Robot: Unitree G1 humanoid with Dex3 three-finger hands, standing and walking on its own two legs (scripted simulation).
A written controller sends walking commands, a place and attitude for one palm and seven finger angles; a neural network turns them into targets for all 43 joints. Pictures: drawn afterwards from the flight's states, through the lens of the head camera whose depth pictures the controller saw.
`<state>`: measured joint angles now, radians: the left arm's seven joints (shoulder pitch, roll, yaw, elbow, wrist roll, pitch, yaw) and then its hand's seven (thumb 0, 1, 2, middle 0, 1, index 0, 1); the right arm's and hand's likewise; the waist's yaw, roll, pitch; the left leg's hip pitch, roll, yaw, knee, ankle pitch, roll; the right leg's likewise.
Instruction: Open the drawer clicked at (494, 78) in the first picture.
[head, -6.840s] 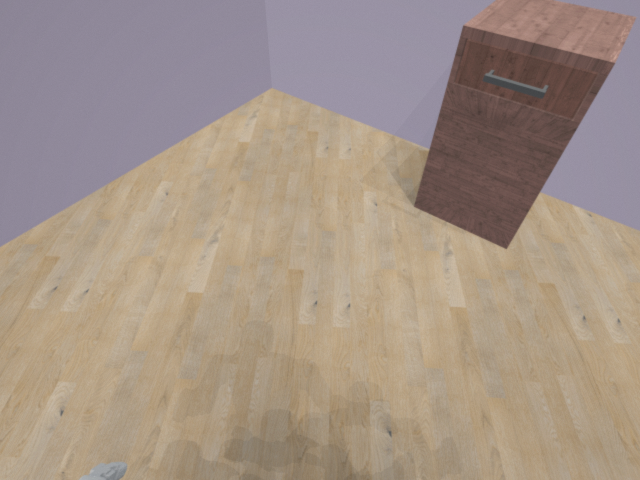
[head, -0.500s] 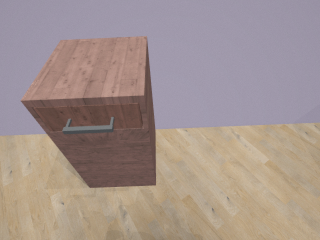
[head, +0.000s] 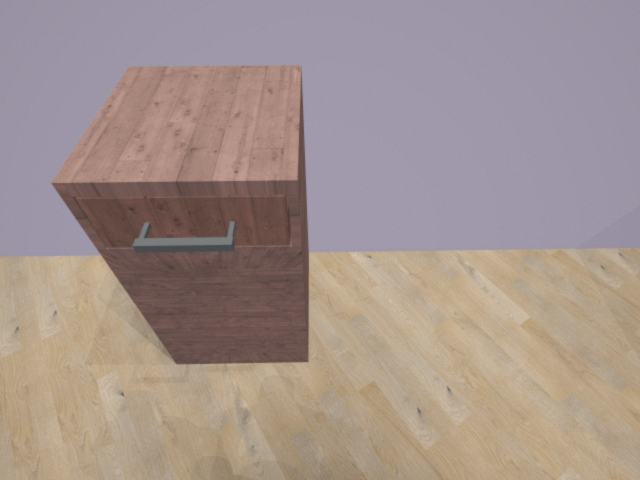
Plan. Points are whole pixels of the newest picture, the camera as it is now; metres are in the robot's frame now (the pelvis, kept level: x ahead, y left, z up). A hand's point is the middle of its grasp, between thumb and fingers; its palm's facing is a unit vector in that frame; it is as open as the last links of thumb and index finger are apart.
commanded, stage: look again from close up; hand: left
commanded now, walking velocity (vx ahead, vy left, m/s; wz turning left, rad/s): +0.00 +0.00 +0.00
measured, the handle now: (186, 236) +0.54 +0.30 -0.09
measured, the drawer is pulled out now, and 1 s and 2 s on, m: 0.00 0.00 0.00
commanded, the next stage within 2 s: raise the hand with hooked fingers in 0.40 s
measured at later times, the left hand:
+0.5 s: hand out of the picture -0.01 +0.20 -0.18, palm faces +0.04 -0.98 -0.17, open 7.4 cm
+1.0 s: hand (147, 464) +0.15 +0.23 -0.07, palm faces -0.07 -0.11 -0.99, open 9.0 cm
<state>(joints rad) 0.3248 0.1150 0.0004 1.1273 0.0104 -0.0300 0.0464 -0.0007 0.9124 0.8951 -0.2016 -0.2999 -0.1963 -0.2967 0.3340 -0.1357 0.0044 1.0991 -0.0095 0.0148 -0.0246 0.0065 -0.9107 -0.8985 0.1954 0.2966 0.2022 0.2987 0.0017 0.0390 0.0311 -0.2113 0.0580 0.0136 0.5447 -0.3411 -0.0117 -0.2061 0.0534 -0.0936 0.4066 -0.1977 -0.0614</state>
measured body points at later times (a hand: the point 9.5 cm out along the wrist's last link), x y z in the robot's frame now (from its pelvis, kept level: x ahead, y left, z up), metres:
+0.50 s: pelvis +0.00 +0.04 +0.00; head +0.01 +0.04 +0.45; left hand -0.01 +0.26 -0.16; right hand -0.01 -0.16 -0.16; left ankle -0.02 +0.13 -0.74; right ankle +0.01 -0.08 -0.74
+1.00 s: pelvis +0.01 +0.00 -0.04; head +0.04 -0.01 +0.41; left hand +0.15 +0.23 -0.02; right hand +0.28 -0.22 -0.08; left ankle -0.02 +0.13 -0.74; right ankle +0.01 -0.08 -0.74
